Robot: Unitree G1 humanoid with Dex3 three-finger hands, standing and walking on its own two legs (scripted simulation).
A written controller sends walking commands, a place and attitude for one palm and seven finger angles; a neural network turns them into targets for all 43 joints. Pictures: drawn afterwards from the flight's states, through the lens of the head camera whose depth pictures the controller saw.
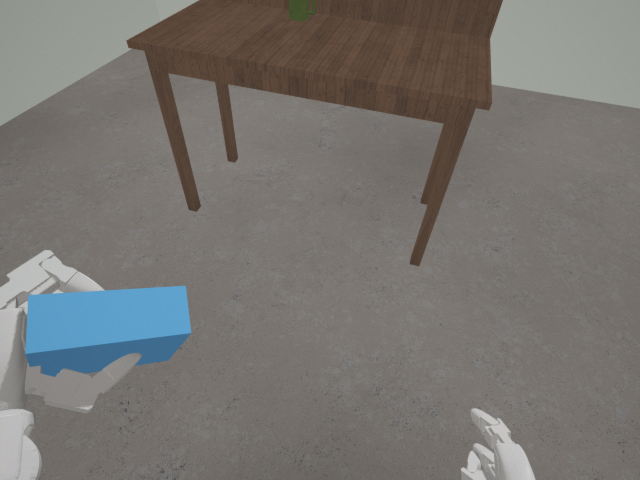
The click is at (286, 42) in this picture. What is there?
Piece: table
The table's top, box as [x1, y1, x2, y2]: [126, 0, 491, 109]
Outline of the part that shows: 126,40 128,47 465,106 489,109 491,103 489,38 315,13 314,15 308,14 308,19 305,21 293,21 288,17 287,9 224,0 199,0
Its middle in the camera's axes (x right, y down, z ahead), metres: -0.01 -0.67 +1.33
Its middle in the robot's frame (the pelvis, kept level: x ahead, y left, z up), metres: +1.45 +0.08 -0.02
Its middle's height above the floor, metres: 0.75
